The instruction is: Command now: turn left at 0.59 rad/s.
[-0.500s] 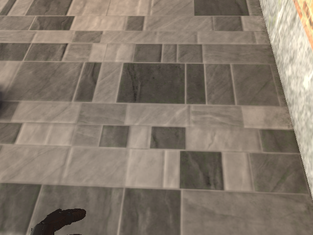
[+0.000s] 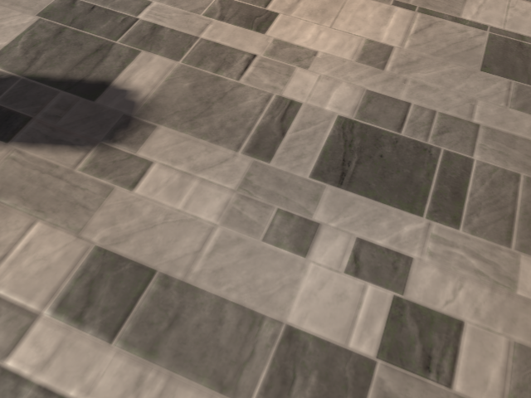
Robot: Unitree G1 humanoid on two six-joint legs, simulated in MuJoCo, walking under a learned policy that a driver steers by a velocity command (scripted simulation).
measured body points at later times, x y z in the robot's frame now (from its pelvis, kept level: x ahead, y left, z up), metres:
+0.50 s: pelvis +0.03 -0.04 +0.00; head +0.06 -0.06 +0.44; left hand +0.08 +0.24 -0.11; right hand +0.21 -0.28 -0.13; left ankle -0.04 +0.11 -0.69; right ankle +0.04 -0.15 -0.75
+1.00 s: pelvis +0.02 +0.00 -0.01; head +0.03 +0.01 +0.44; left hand +0.04 +0.26 -0.15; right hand +0.13 -0.23 -0.15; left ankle -0.04 +0.11 -0.75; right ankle +0.04 -0.15 -0.75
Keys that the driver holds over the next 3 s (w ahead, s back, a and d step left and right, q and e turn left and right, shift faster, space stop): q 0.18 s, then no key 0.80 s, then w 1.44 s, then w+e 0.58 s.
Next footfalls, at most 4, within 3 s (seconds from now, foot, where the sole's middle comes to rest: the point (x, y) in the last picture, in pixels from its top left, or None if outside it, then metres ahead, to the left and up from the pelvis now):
0.32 right None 0.08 -0.14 -0.78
0.62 left None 0.00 0.12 -0.78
1.70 left None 0.42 0.19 -0.78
2.24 right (248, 274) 0.77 0.03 -0.78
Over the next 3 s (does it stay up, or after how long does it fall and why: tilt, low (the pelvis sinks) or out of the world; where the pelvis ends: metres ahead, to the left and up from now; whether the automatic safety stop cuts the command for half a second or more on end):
stays up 0.96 0.19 0.00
